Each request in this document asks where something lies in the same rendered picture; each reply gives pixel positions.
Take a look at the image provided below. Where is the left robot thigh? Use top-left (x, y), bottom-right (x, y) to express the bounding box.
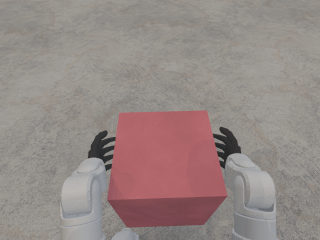
top-left (111, 230), bottom-right (139, 240)

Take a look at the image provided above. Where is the robot left forearm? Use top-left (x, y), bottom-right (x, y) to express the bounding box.
top-left (59, 157), bottom-right (108, 240)

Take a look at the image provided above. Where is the left robot shin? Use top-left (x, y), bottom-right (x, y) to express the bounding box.
top-left (122, 228), bottom-right (133, 232)

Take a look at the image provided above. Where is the carton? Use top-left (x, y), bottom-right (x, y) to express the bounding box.
top-left (107, 110), bottom-right (228, 228)

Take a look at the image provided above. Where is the robot right hand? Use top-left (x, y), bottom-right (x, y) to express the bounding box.
top-left (213, 127), bottom-right (241, 169)

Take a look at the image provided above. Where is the robot left hand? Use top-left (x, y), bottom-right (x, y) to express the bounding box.
top-left (88, 130), bottom-right (116, 171)

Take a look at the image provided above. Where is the robot right forearm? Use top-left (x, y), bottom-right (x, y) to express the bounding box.
top-left (224, 153), bottom-right (279, 240)

